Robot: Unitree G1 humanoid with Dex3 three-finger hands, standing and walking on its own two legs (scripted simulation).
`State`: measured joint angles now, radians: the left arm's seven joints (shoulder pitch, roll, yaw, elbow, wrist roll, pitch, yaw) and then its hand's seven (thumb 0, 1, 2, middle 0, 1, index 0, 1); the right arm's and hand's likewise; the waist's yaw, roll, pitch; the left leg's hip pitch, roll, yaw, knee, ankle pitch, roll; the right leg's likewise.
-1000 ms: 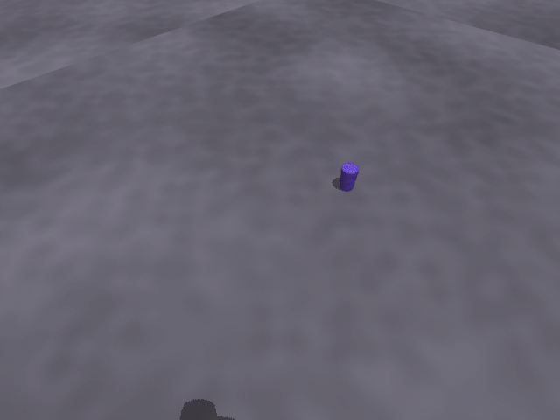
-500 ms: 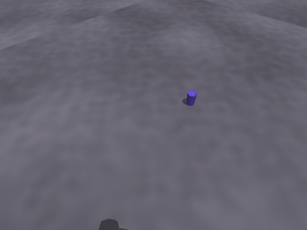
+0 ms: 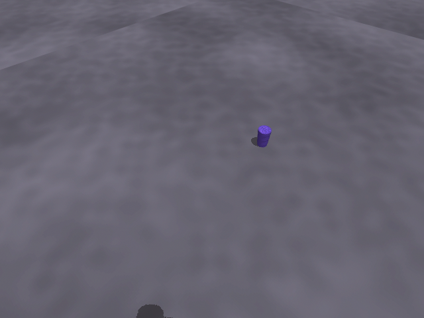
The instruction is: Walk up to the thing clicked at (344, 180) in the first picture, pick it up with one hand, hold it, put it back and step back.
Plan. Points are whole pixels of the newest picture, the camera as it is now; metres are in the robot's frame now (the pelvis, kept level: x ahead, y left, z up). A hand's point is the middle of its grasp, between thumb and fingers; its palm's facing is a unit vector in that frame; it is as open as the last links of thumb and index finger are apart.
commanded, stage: stand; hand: left
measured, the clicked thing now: (263, 137) +1.31 -0.32 -0.72
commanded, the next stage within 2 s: walk up in 0.12 s
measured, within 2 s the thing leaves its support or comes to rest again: neither
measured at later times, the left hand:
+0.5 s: hand (121, 313) +0.18 +0.21 -0.15, palm faces -0.14 -0.89 -0.44, open 7.4 cm
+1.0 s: hand (180, 212) +0.42 +0.11 -0.16, palm faces -0.37 -0.86 -0.34, open 7.4 cm
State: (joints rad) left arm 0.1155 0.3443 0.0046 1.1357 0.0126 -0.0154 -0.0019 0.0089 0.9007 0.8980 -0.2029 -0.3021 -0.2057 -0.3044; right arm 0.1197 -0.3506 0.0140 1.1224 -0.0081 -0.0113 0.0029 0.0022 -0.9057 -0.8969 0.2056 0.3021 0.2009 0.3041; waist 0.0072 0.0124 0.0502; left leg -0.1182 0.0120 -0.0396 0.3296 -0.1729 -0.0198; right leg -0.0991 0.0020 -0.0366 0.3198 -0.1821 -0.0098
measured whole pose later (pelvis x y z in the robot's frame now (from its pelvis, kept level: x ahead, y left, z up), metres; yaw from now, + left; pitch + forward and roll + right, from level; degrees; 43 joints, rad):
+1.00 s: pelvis +0.27 -0.13 -0.01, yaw -19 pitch -2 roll +1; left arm 0.29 0.45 0.05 0.89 0.01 -0.06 -0.06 0.01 0.90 0.90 -0.20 -0.30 -0.21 -0.30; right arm 0.32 -0.40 -0.06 0.86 -0.02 -0.10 0.06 0.00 -0.90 -0.90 0.21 0.30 0.20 0.30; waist -0.03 -0.07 0.06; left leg -0.21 0.04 0.12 0.52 -0.27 0.01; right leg -0.47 -0.02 0.05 1.00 -0.36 -0.02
